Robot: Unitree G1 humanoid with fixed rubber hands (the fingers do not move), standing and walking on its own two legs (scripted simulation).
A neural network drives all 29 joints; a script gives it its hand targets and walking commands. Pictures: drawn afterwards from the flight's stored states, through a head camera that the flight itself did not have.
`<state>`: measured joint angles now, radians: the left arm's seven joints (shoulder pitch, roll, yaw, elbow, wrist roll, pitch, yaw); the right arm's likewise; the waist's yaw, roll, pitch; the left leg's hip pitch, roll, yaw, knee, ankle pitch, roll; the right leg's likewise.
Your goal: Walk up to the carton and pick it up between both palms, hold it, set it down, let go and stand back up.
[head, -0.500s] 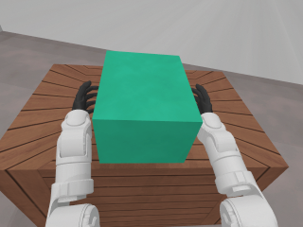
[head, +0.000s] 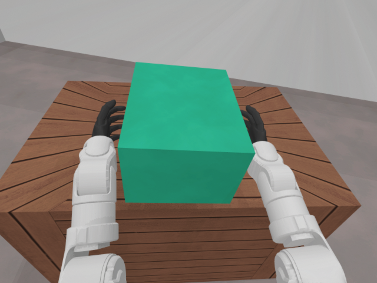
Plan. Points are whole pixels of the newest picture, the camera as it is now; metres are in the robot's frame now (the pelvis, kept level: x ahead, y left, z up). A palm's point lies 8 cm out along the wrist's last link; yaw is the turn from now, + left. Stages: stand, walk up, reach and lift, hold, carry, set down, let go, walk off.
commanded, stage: hold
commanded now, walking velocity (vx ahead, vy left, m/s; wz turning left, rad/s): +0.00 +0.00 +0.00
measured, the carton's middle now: (180, 129) +0.42 +0.01 +0.14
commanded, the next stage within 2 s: set down in 1.18 s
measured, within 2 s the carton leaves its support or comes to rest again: neither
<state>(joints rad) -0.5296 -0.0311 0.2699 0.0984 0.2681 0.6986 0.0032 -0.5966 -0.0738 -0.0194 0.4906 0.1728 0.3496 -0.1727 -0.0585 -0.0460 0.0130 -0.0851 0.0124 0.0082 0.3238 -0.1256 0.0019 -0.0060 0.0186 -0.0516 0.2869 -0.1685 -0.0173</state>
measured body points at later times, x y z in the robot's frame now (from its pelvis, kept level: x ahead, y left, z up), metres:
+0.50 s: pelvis +0.01 +0.00 +0.00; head -0.04 +0.03 +0.45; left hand +0.37 +0.17 +0.17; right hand +0.38 -0.15 +0.16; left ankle +0.04 +0.12 -0.75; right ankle +0.00 -0.10 -0.75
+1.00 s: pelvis +0.00 +0.00 +0.00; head -0.04 +0.03 +0.45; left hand +0.37 +0.17 +0.17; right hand +0.38 -0.15 +0.16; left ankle +0.04 +0.12 -0.75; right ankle +0.00 -0.10 -0.75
